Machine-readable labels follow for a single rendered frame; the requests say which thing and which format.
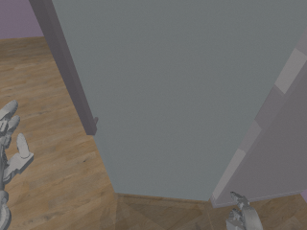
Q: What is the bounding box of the right robot hand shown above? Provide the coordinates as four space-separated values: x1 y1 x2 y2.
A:
225 192 263 230

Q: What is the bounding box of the left robot hand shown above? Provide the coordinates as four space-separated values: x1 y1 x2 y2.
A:
0 100 34 190

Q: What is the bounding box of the handle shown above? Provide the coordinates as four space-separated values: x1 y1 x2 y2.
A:
29 0 99 136

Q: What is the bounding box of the left robot forearm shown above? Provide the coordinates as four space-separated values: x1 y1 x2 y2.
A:
0 189 12 230

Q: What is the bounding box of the fridge door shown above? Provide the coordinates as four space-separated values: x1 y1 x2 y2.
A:
52 0 307 201

